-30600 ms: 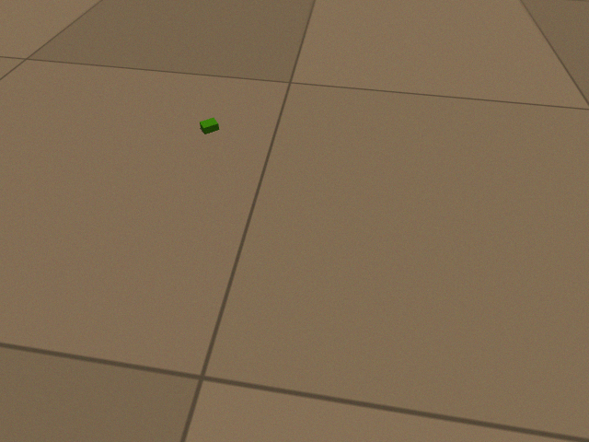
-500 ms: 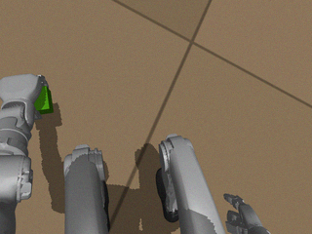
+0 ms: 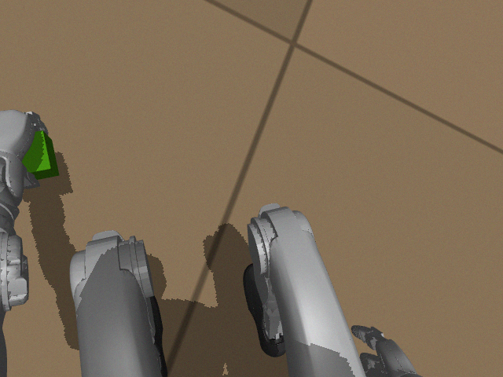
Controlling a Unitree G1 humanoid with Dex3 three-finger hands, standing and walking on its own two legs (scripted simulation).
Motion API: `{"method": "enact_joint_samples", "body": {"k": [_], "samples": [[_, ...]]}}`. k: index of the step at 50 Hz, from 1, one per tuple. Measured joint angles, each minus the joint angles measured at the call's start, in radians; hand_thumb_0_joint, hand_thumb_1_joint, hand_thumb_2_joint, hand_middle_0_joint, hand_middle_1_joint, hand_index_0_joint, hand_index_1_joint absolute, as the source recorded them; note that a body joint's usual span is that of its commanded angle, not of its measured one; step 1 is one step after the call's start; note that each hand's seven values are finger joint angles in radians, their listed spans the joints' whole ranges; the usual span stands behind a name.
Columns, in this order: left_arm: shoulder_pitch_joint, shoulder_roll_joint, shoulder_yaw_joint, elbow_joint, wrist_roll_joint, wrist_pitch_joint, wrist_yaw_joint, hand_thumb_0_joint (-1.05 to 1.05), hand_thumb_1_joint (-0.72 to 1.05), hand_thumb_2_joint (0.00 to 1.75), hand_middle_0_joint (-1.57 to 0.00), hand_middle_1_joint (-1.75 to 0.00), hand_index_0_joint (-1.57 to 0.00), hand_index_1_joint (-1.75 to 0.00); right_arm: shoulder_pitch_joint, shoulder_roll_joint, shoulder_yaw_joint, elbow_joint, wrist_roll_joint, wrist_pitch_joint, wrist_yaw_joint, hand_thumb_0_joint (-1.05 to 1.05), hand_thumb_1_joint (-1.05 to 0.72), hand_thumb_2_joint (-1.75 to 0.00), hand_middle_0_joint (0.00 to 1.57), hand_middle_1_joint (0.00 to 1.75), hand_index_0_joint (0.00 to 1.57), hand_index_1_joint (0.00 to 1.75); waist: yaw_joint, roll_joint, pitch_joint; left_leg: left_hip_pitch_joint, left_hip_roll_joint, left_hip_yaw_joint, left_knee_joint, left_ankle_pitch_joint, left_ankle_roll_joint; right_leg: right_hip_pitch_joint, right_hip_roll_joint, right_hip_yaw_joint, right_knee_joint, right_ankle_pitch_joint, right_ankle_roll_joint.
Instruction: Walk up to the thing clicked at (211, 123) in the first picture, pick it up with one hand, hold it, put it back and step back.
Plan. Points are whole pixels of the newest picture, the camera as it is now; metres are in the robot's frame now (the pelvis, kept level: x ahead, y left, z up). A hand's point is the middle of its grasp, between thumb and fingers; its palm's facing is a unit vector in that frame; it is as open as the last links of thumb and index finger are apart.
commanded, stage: crouch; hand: left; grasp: from above
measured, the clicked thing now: (21, 158) +0.46 +0.30 -0.19
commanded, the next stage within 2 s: lower in 0.04 s
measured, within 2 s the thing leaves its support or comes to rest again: rests again in 1.62 s
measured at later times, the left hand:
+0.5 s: hand (32, 168) +0.45 +0.29 -0.22, palm faces -0.46 -0.09 -0.88, open 9.3 cm
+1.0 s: hand (47, 170) +0.46 +0.29 -0.26, palm faces -0.45 -0.12 -0.88, open 9.3 cm
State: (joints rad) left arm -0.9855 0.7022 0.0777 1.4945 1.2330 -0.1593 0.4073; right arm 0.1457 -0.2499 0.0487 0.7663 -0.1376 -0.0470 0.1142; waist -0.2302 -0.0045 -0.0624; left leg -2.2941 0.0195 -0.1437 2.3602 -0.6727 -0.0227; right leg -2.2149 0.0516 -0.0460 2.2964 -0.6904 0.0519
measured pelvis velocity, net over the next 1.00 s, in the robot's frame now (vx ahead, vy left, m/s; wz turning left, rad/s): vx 0.01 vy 0.00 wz -0.08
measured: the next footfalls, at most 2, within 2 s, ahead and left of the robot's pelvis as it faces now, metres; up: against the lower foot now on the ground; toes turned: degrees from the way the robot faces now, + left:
none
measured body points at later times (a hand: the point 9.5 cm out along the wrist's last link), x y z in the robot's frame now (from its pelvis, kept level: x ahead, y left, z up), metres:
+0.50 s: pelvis +0.00 +0.00 -0.02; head +0.25 +0.08 +0.34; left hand +0.47 +0.30 -0.17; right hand +0.06 -0.27 -0.12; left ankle +0.08 +0.13 -0.31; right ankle +0.10 -0.13 -0.31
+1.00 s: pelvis +0.01 +0.00 -0.04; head +0.28 +0.09 +0.31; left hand +0.48 +0.29 -0.21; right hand +0.05 -0.26 -0.13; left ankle +0.08 +0.13 -0.31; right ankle +0.10 -0.13 -0.31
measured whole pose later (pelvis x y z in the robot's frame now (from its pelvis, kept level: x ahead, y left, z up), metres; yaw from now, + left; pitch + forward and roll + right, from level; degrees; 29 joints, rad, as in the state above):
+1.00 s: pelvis +0.01 +0.00 -0.04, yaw -5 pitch +31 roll -11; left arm -1.00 0.86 0.15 1.65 1.27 -0.20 0.57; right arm 0.10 -0.28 0.18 0.74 -0.23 -0.13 0.19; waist -0.31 -0.08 0.07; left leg -2.37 0.02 -0.23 2.53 -0.72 -0.03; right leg -2.27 0.08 -0.11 2.41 -0.71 0.06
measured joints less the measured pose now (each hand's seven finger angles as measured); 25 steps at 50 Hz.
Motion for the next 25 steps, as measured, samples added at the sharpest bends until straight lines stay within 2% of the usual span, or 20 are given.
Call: {"method": "enact_joint_samples", "body": {"k": [16,25], "samples": [[-0.016,0.042,-0.005,0.054,0.011,-0.009,0.023,-0.01,0.10,0.36,-0.81,-0.36,-0.83,-0.34,-0.019,-0.014,0.038,-0.013,-0.013,-0.009,0.008,0.00,-0.90,-0.89,0.21,0.30,0.20,0.30,-0.018,-0.020,0.022,-0.035,-0.004,-0.024,0.055,-0.009,-0.004,-0.027,0.004,-0.018,0.041,-0.005,0.001],[-0.009,0.075,0.025,0.079,0.034,-0.028,0.063,-0.01,0.10,0.36,-0.81,-0.36,-0.84,-0.34,-0.025,-0.021,0.062,-0.023,-0.034,-0.026,0.017,0.00,-0.90,-0.89,0.21,0.30,0.20,0.30,-0.038,-0.039,0.057,-0.054,-0.007,-0.042,0.093,-0.015,-0.008,-0.041,0.009,-0.031,0.069,-0.007,0.002]]}}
